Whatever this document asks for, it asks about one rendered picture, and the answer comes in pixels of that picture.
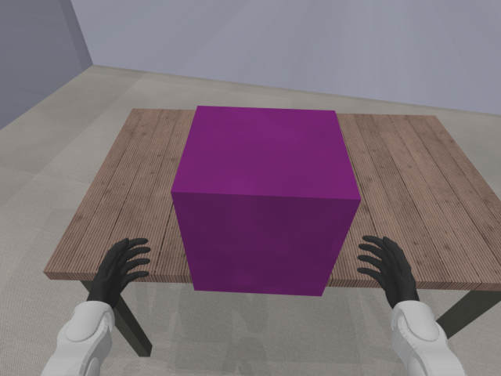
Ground carton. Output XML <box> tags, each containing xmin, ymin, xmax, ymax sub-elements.
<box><xmin>171</xmin><ymin>106</ymin><xmax>361</xmax><ymax>296</ymax></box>

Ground right robot hand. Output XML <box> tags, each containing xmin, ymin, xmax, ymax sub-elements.
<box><xmin>357</xmin><ymin>235</ymin><xmax>420</xmax><ymax>309</ymax></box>

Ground table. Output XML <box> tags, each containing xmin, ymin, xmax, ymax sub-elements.
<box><xmin>43</xmin><ymin>108</ymin><xmax>501</xmax><ymax>357</ymax></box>

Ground left robot hand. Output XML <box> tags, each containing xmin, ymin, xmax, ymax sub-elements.
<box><xmin>86</xmin><ymin>238</ymin><xmax>151</xmax><ymax>309</ymax></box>

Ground robot left forearm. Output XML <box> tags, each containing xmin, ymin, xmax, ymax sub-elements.
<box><xmin>41</xmin><ymin>301</ymin><xmax>115</xmax><ymax>376</ymax></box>

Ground robot right forearm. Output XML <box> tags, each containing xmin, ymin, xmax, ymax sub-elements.
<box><xmin>390</xmin><ymin>300</ymin><xmax>467</xmax><ymax>376</ymax></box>

